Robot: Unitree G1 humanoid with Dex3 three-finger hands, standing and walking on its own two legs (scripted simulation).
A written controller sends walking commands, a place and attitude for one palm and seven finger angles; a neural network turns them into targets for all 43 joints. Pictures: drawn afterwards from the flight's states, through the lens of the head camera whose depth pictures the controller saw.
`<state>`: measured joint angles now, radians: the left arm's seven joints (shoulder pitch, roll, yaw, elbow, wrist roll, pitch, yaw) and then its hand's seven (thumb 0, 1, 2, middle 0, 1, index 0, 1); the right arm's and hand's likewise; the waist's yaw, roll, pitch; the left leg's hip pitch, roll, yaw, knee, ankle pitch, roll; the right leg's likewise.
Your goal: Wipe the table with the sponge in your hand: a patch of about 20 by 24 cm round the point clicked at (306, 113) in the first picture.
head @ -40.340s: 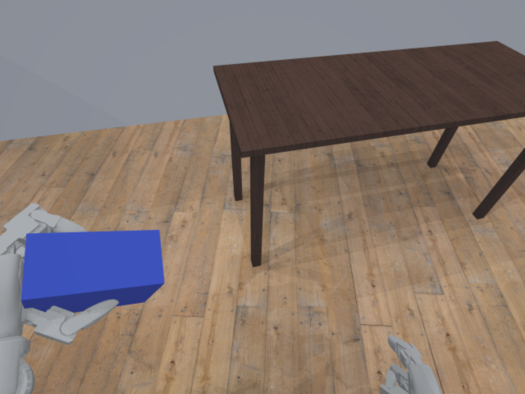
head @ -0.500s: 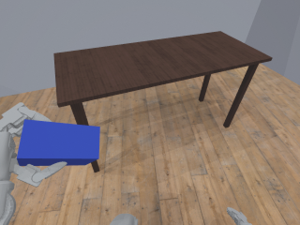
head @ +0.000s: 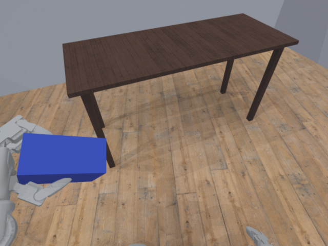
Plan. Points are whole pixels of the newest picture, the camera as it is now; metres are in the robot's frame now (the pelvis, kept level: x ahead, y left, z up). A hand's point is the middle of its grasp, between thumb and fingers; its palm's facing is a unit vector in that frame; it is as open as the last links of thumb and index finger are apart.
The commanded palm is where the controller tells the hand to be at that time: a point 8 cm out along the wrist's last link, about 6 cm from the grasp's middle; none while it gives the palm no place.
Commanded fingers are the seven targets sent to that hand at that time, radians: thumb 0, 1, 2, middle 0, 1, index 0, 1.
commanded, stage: stop stepping back and stand still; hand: left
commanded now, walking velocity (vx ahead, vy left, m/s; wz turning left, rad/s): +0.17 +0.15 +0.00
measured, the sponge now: (76, 161) +0.24 +0.19 +0.16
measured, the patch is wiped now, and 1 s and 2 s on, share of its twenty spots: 1.00 1.00 1.00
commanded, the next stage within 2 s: stand and wait in 0.18 s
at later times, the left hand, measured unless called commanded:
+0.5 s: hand (31, 152) +0.23 +0.25 +0.19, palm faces +0.43 -0.84 -0.35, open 10.4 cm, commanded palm +0.18 +0.30 +0.21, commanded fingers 0.00 0.10 1.30 -1.20 -1.60 -1.20 -1.60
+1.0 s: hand (28, 143) +0.25 +0.27 +0.19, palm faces +0.40 -0.84 -0.37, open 10.4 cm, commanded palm +0.20 +0.31 +0.21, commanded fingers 0.00 0.10 1.30 -1.20 -1.60 -1.20 -1.60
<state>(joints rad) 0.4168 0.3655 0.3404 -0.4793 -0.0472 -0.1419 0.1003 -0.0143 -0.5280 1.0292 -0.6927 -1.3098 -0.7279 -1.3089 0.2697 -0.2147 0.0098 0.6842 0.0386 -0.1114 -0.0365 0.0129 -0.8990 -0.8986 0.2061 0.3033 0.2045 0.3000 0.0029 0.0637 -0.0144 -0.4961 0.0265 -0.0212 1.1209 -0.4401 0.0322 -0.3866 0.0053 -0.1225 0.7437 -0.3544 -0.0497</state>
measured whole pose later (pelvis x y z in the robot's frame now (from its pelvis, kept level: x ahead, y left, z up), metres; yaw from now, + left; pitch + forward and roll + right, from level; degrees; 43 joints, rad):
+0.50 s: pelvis +0.03 +0.01 +0.02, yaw +2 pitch +0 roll -1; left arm 0.50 0.34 0.30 -0.54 -0.06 -0.12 0.16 -0.01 -0.53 1.03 -0.69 -1.31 -0.73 -1.31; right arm 0.22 -0.22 0.02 0.61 0.02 -0.08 -0.07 0.01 -0.90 -0.90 0.21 0.30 0.20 0.30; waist 0.01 0.01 -0.02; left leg -0.28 0.03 0.00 0.58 -0.30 0.01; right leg -0.27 0.01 -0.09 0.57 -0.30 -0.03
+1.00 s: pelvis +0.05 +0.03 +0.03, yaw +0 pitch +0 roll -1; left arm 0.49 0.36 0.30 -0.49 -0.06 -0.09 0.16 -0.01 -0.53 1.03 -0.69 -1.31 -0.73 -1.31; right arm 0.18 -0.21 0.03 0.57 0.02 -0.04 -0.07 0.01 -0.90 -0.90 0.21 0.30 0.20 0.30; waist 0.01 0.01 -0.03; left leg -0.22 0.02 0.04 0.50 -0.29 0.01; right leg -0.21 0.00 -0.05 0.46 -0.26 0.00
